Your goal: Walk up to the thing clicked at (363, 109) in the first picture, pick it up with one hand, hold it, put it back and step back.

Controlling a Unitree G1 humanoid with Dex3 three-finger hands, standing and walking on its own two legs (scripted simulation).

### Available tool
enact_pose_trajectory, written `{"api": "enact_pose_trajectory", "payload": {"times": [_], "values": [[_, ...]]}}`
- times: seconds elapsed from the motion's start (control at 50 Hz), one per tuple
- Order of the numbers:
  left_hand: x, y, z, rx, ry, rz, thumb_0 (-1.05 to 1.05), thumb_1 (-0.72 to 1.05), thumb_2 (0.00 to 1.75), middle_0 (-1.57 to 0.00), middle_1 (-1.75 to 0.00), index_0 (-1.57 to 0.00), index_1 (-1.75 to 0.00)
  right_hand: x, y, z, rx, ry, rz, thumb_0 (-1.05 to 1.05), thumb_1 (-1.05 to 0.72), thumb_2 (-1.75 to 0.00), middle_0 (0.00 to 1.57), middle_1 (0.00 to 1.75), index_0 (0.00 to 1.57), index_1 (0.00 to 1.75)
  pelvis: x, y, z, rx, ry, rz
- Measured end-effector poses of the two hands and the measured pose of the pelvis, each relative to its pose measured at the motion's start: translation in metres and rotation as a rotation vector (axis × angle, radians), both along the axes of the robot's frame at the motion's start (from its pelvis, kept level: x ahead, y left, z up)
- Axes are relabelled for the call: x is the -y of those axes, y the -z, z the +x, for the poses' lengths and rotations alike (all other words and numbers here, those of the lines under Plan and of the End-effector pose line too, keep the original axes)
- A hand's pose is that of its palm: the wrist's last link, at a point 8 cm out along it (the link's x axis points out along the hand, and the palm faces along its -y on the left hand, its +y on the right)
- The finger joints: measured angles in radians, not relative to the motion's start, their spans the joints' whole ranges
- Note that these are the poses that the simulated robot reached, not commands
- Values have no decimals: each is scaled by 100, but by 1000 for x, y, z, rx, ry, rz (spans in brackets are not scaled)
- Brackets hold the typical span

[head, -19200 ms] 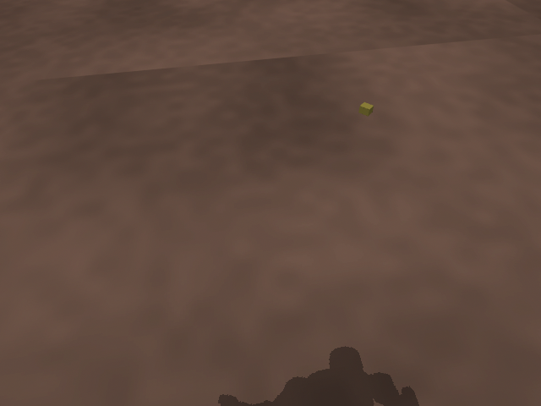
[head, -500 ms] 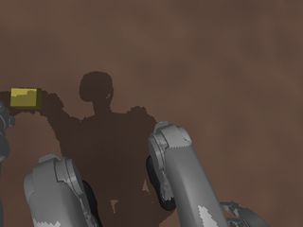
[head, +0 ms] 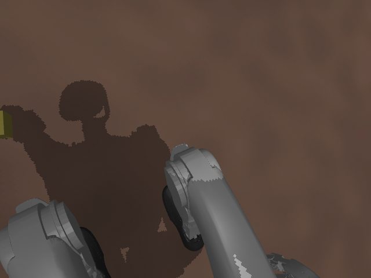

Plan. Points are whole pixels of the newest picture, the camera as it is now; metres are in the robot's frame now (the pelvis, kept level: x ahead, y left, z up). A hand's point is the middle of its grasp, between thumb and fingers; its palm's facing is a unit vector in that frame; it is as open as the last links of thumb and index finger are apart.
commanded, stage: rise first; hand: left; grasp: from above
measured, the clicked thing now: out of the picture +0.50 +0.29 -0.31
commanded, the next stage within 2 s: none
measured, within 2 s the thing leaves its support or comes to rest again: neither
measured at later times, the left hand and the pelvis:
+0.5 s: hand out of the picture +0.45 +0.32 -0.19, palm faces +0.01 -0.44 -0.90, open 14.1 cm; pelvis +0.00 +0.00 +0.00, yaw -1 degrees
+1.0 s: hand out of the picture +0.46 +0.31 -0.19, palm faces +0.01 -0.44 -0.90, open 14.2 cm; pelvis +0.00 +0.00 +0.00, yaw -1 degrees
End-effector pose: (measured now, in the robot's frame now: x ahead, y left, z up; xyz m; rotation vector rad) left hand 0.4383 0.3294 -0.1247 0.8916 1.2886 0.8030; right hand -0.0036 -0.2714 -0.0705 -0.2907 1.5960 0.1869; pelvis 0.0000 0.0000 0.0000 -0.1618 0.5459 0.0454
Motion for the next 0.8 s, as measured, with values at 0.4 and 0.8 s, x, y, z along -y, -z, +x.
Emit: {"api": "enact_pose_trajectory", "payload": {"times": [0.4,0.8], "values": [[-1,11,7,0,1,12,0,-54,102,-10,-99,-7,-101,-3,-10,-2,-31,-4,14,0,-92,-90,19,30,20,29,-2,2,2,4,2,-17],[12,13,23,14,8,8,0,-54,101,-11,-100,-8,-101,-4,-13,-6,-43,1,23,0,-92,-90,19,30,20,29,-1,1,2,8,6,-21]]}}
